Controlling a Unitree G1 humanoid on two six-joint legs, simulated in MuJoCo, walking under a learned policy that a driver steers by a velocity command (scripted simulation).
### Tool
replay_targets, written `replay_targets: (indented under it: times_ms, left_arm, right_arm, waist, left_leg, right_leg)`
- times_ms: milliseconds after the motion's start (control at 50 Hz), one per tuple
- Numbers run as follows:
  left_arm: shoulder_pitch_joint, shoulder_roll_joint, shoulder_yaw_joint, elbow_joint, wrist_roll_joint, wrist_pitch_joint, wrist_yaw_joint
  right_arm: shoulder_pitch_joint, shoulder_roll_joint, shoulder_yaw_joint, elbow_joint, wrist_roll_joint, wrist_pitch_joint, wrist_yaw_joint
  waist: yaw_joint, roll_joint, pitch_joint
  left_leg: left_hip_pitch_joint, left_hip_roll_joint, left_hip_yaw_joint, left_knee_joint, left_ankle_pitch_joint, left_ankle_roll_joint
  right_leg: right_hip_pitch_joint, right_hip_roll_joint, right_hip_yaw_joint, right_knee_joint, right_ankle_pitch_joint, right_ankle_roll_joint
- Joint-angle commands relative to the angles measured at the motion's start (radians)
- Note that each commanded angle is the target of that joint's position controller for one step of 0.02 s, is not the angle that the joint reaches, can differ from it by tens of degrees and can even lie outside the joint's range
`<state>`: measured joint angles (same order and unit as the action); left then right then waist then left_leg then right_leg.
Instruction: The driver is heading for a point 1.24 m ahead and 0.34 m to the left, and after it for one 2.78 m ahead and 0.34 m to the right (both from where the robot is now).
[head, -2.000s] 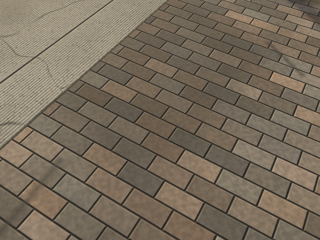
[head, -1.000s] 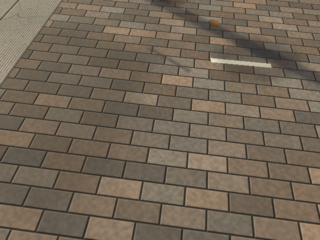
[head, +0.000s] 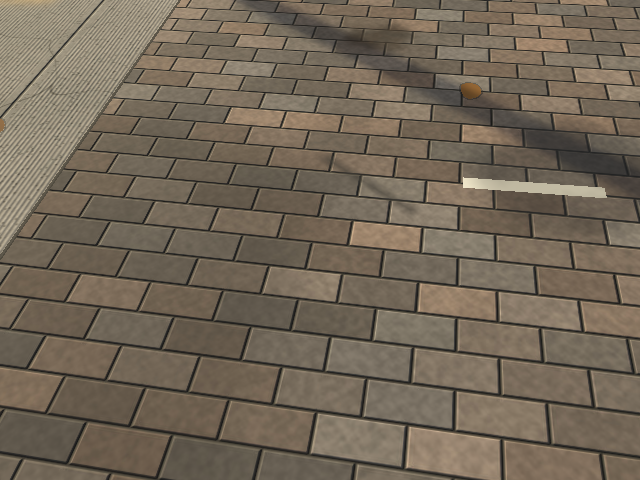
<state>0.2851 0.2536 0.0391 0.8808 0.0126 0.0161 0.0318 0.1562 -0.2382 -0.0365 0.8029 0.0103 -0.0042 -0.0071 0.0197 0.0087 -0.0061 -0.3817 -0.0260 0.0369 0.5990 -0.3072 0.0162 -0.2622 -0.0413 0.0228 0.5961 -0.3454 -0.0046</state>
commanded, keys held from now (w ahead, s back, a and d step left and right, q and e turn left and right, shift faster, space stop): w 0.90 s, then w+q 0.10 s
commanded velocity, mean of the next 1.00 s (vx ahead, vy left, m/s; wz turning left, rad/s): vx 0.44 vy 0.00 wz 0.01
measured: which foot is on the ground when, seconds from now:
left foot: up 0.00-0.26, down 0.28-0.76, up 0.78-1.00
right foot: down 0.00-0.28, up 0.30-0.74, down 0.76-1.00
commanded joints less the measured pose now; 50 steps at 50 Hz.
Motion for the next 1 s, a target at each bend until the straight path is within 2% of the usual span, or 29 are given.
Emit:
replay_targets:
  times_ms: [20, 40, 80, 140, 200, 260, 280, 300, 320, 340, 360, 380, 420, 480, 540, 600, 660, 700, 720, 740, 760, 780, 800, 820, 840, 860, 880, 920, 1000]
  left_arm:
    - [0.058, 0.212, 0.053, -0.028, -0.001, -0.049, 0.014]
    - [0.054, 0.175, 0.045, -0.029, -0.007, -0.070, 0.012]
    - [0.085, 0.143, 0.039, -0.016, -0.033, -0.088, 0.003]
    - [0.116, 0.150, 0.042, 0.003, -0.028, -0.082, -0.003]
    - [0.120, 0.197, 0.056, 0.007, -0.036, -0.072, -0.014]
    - [0.083, 0.184, 0.052, 0.003, -0.036, -0.073, -0.017]
    - [0.059, 0.131, 0.036, -0.008, -0.025, -0.080, -0.021]
    - [0.064, 0.046, 0.013, -0.062, -0.020, -0.103, -0.016]
    - [0.036, 0.107, 0.027, -0.074, -0.037, -0.122, -0.012]
    - [0.020, 0.153, 0.041, -0.078, -0.057, -0.132, -0.020]
    - [0.005, 0.152, 0.042, -0.070, -0.058, -0.135, -0.024]
    - [-0.010, 0.139, 0.043, -0.069, -0.046, -0.135, -0.024]
    - [-0.014, 0.112, 0.043, -0.068, -0.029, -0.124, -0.029]
    - [-0.069, 0.080, 0.033, -0.092, -0.018, -0.110, -0.034]
    - [-0.193, 0.046, 0.014, -0.133, -0.018, -0.114, -0.044]
    - [-0.289, 0.055, 0.007, -0.164, -0.028, -0.115, -0.058]
    - [-0.333, 0.085, 0.012, -0.191, -0.030, -0.117, -0.072]
    - [-0.299, 0.114, 0.023, -0.188, -0.030, -0.117, -0.077]
    - [-0.227, 0.140, 0.037, -0.170, -0.029, -0.116, -0.075]
    - [-0.072, 0.179, 0.061, -0.123, -0.030, -0.114, -0.068]
    - [0.106, 0.247, 0.081, -0.087, -0.020, -0.110, -0.057]
    - [0.159, 0.325, 0.095, -0.064, -0.017, -0.107, -0.062]
    - [0.149, 0.214, 0.067, -0.071, -0.027, -0.108, -0.063]
    - [0.062, 0.179, 0.054, -0.084, -0.025, -0.111, -0.060]
    - [-0.013, 0.160, 0.047, -0.099, -0.019, -0.112, -0.058]
    - [-0.065, 0.135, 0.040, -0.105, -0.011, -0.114, -0.060]
    - [-0.091, 0.114, 0.033, -0.107, 0.001, -0.118, -0.060]
    - [-0.099, 0.113, 0.034, -0.095, -0.004, -0.129, -0.062]
    - [-0.062, 0.149, 0.046, -0.055, 0.002, -0.139, -0.046]
  right_arm:
    - [-0.152, -0.127, -0.043, -0.116, 0.020, -0.055, -0.003]
    - [-0.116, -0.133, -0.050, -0.099, 0.017, -0.065, 0.002]
    - [-0.132, -0.091, -0.039, -0.094, 0.009, -0.084, 0.017]
    - [-0.195, -0.045, -0.021, -0.104, 0.009, -0.095, 0.040]
    - [-0.167, -0.075, -0.023, -0.092, 0.020, -0.085, 0.048]
    - [0.024, -0.137, -0.050, -0.023, 0.024, -0.072, 0.028]
    - [0.160, -0.190, -0.069, 0.007, 0.021, -0.071, 0.015]
    - [0.258, -0.312, -0.095, 0.019, 0.004, -0.063, 0.010]
    - [0.277, -0.275, -0.084, 0.030, -0.002, -0.071, 0.019]
    - [0.203, -0.217, -0.062, 0.019, -0.001, -0.079, 0.023]
    - [0.150, -0.176, -0.050, 0.004, -0.003, -0.086, 0.025]
    - [0.105, -0.157, -0.043, -0.005, -0.007, -0.088, 0.029]
    - [0.075, -0.131, -0.035, -0.007, -0.013, -0.089, 0.029]
    - [0.108, -0.152, -0.041, 0.013, -0.008, -0.089, 0.019]
    - [0.138, -0.179, -0.046, 0.028, -0.003, -0.086, 0.006]
    - [0.199, -0.199, -0.052, 0.057, 0.010, -0.085, 0.001]
    - [0.224, -0.203, -0.056, 0.081, 0.017, -0.074, -0.001]
    - [0.220, -0.218, -0.062, 0.085, 0.014, -0.064, -0.002]
    - [0.210, -0.225, -0.063, 0.084, 0.011, -0.057, -0.003]
    - [0.210, -0.208, -0.054, 0.083, 0.005, -0.048, -0.005]
    - [0.229, -0.168, -0.034, 0.060, -0.014, -0.047, -0.007]
    - [0.372, -0.020, 0.008, 0.050, -0.010, -0.069, 0.006]
    - [0.300, -0.132, -0.015, 0.063, 0.016, -0.092, 0.010]
    - [0.195, -0.192, -0.032, 0.025, 0.040, -0.107, 0.014]
    - [0.139, -0.186, -0.029, 0.012, 0.036, -0.113, 0.008]
    - [0.115, -0.177, -0.033, 0.010, 0.017, -0.111, 0.004]
    - [0.136, -0.167, -0.036, 0.016, 0.010, -0.100, 0.004]
    - [0.173, -0.123, -0.030, 0.030, 0.010, -0.075, 0.003]
    - [0.081, -0.115, -0.029, 0.002, 0.008, -0.051, 0.000]
  waist:
    - [0.044, -0.281, 0.157]
    - [0.029, -0.232, 0.137]
    - [0.042, -0.148, 0.094]
    - [0.066, -0.161, 0.052]
    - [0.045, -0.173, 0.053]
    - [-0.062, -0.127, 0.004]
    - [-0.127, -0.035, -0.071]
    - [-0.140, 0.263, -0.159]
    - [-0.152, 0.244, -0.157]
    - [-0.113, 0.177, -0.045]
    - [-0.089, 0.133, 0.007]
    - [-0.067, 0.089, 0.043]
    - [-0.031, 0.087, 0.057]
    - [-0.026, 0.054, 0.062]
    - [-0.056, 0.053, 0.080]
    - [-0.084, 0.051, 0.094]
    - [-0.072, 0.046, 0.099]
    - [-0.039, 0.062, 0.061]
    - [0.005, 0.075, 0.009]
    - [0.079, 0.066, -0.085]
    - [0.136, -0.025, -0.232]
    - [0.053, -0.304, -0.373]
    - [0.101, -0.217, -0.350]
    - [0.089, -0.172, -0.185]
    - [0.059, -0.085, -0.110]
    - [0.029, -0.056, -0.050]
    - [-0.007, -0.077, -0.039]
    - [-0.037, -0.082, -0.028]
    - [-0.023, -0.056, 0.039]
  left_leg:
    - [-0.272, 0.012, -0.038, 0.272, -0.119, 0.002]
    - [-0.346, 0.032, -0.062, 0.314, -0.108, 0.017]
    - [-0.393, 0.063, -0.061, 0.231, -0.048, 0.032]
    - [-0.208, 0.038, 0.007, 0.055, 0.032, 0.014]
    - [-0.011, 0.014, 0.040, -0.068, 0.085, 0.011]
    - [0.302, 0.005, 0.028, -0.143, 0.127, 0.043]
    - [0.487, 0.114, -0.111, -0.180, 0.088, 0.084]
    - [0.697, 0.352, -0.504, -0.288, -0.062, 0.213]
    - [0.656, 0.425, -0.732, -0.383, -0.217, 0.297]
    - [0.583, 0.407, -0.644, -0.392, -0.247, 0.279]
    - [0.508, 0.350, -0.530, -0.406, -0.186, 0.248]
    - [0.440, 0.313, -0.451, -0.424, -0.088, 0.230]
    - [0.345, 0.261, -0.321, -0.456, 0.115, 0.204]
    - [0.308, 0.237, -0.213, -0.479, 0.310, 0.215]
    - [0.251, 0.204, -0.129, -0.491, 0.337, 0.195]
    - [0.268, 0.226, -0.119, -0.495, 0.300, 0.188]
    - [0.383, 0.276, -0.123, -0.447, 0.357, 0.166]
    - [0.443, 0.287, -0.117, -0.368, 0.527, 0.147]
    - [0.452, 0.270, -0.098, -0.264, 0.695, 0.132]
    - [0.402, 0.220, -0.059, -0.072, 0.782, 0.105]
    - [0.197, 0.165, -0.023, 0.236, 0.544, 0.072]
    - [-0.199, -0.031, -0.039, 0.600, -0.164, 0.006]
    - [-0.315, -0.003, -0.170, 0.714, -0.267, 0.020]
    - [-0.384, 0.052, -0.149, 0.728, -0.185, 0.037]
    - [-0.354, 0.105, -0.123, 0.685, -0.090, 0.039]
    - [-0.315, 0.138, -0.115, 0.621, -0.029, 0.033]
    - [-0.249, 0.166, -0.126, 0.585, 0.012, 0.031]
    - [-0.198, 0.179, -0.118, 0.536, 0.035, 0.017]
    - [-0.298, 0.184, -0.139, 0.385, 0.203, -0.015]
  right_leg:
    - [0.026, -0.292, 0.481, -0.500, -0.398, -0.227]
    - [0.118, -0.283, 0.459, -0.472, -0.294, -0.219]
    - [0.266, -0.246, 0.356, -0.432, -0.110, -0.185]
    - [0.233, -0.178, 0.209, -0.415, 0.048, -0.161]
    - [0.124, -0.184, 0.181, -0.399, 0.041, -0.169]
    - [-0.013, -0.156, 0.139, -0.263, 0.137, -0.121]
    - [-0.112, -0.089, 0.055, -0.019, 0.176, -0.073]
    - [-0.400, 0.026, -0.067, 0.334, -0.020, -0.002]
    - [-0.519, 0.032, 0.037, 0.550, -0.208, 0.004]
    - [-0.596, -0.030, 0.066, 0.627, -0.143, -0.020]
    - [-0.586, -0.066, 0.053, 0.626, -0.051, -0.035]
    - [-0.571, -0.086, 0.044, 0.586, 0.017, -0.036]
    - [-0.490, -0.114, 0.041, 0.508, 0.101, -0.028]
    - [-0.479, -0.104, 0.010, 0.360, 0.194, 0.008]
    - [-0.395, -0.069, -0.016, 0.113, 0.356, 0.018]
    - [-0.333, -0.038, -0.025, -0.009, 0.442, 0.010]
    - [-0.343, -0.031, -0.001, -0.073, 0.400, -0.028]
    - [-0.267, -0.005, -0.020, -0.086, 0.322, -0.056]
    - [-0.155, 0.026, -0.050, -0.093, 0.290, -0.078]
    - [0.055, 0.051, -0.074, -0.101, 0.284, -0.108]
    - [0.367, -0.110, 0.104, -0.063, 0.275, -0.169]
    - [0.687, -0.348, 0.618, -0.184, 0.017, -0.342]
    - [0.662, -0.337, 0.725, -0.298, -0.118, -0.320]
    - [0.531, -0.305, 0.569, -0.318, -0.078, -0.269]
    - [0.387, -0.268, 0.453, -0.338, 0.029, -0.245]
    - [0.263, -0.233, 0.367, -0.365, 0.130, -0.235]
    - [0.185, -0.204, 0.309, -0.393, 0.185, -0.225]
    - [0.112, -0.190, 0.234, -0.447, 0.232, -0.236]
    - [0.093, -0.190, 0.099, -0.511, 0.287, -0.231]
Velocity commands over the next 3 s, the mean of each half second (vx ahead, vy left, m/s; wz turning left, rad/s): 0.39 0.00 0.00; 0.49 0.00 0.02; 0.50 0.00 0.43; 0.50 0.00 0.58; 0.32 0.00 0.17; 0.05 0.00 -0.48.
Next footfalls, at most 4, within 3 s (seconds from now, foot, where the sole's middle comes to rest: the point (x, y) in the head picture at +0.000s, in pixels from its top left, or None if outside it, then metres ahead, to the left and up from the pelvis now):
0.28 left None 0.17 0.14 -0.77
0.76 right None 0.50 -0.10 -0.77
1.32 left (282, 373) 0.78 0.16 -0.77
1.80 right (324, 264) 1.11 0.07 -0.77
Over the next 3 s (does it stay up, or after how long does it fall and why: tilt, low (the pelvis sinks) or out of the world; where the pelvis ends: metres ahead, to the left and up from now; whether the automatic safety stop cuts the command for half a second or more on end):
stays up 1.22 0.30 0.01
